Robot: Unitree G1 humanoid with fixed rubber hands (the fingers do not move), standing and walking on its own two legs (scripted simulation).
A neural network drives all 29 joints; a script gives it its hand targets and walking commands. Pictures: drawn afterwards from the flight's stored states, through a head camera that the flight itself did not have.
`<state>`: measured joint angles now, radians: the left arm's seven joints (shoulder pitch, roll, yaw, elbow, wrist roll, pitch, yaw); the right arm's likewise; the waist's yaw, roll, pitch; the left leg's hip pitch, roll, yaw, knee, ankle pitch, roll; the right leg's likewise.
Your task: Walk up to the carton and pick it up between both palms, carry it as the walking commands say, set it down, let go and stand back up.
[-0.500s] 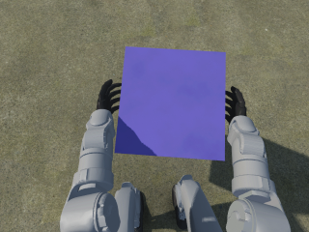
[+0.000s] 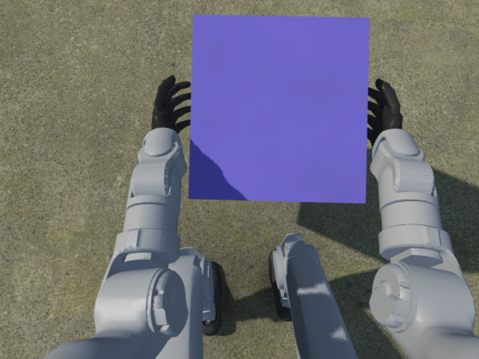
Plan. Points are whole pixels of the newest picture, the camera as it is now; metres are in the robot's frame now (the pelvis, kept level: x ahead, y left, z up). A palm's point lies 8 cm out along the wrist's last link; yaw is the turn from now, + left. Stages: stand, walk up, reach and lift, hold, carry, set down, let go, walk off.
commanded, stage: set down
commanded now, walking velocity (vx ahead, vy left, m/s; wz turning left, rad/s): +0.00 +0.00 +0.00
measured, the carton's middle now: (270, 126) +0.50 -0.09 -0.18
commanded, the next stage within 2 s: none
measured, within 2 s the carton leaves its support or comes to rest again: rests again in 1.34 s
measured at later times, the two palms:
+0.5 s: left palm (176, 127) +0.51 +0.08 -0.16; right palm (358, 124) +0.48 -0.25 -0.16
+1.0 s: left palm (188, 133) +0.52 +0.08 -0.25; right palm (342, 131) +0.50 -0.26 -0.26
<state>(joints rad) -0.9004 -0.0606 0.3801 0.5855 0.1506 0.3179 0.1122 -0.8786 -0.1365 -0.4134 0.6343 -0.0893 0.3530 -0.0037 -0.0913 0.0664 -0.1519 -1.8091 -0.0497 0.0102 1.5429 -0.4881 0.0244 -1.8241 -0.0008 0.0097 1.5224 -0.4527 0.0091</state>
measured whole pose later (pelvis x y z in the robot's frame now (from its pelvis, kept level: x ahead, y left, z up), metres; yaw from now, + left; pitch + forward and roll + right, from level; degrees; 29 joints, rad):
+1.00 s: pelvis -0.05 -0.01 -0.13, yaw +0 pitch +29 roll +2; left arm -1.43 0.16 0.37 0.64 0.02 0.40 0.17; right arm -1.47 -0.38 -0.23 0.76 0.07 0.41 -0.09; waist -0.08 0.08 0.53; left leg -1.97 -0.07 0.01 2.02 -0.56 -0.02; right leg -2.01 0.02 0.01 2.01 -0.50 -0.01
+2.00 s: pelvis -0.04 -0.01 -0.18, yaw +1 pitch +31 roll +2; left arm -1.57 0.22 0.38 0.88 0.01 0.30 0.11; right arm -1.62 -0.47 -0.20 1.02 0.06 0.31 0.03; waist -0.09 0.07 0.52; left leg -2.12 -0.09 0.02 2.18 -0.59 -0.03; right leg -2.17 0.02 0.02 2.18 -0.54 -0.01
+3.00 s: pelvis -0.03 -0.01 -0.19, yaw +1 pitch +31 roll +1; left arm -1.56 0.21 0.44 0.90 0.05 0.21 0.06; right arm -1.57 -0.44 -0.36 1.01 0.00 0.24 0.16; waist -0.11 0.07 0.52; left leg -2.15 -0.11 0.01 2.23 -0.62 -0.03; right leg -2.18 0.01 0.01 2.22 -0.58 0.00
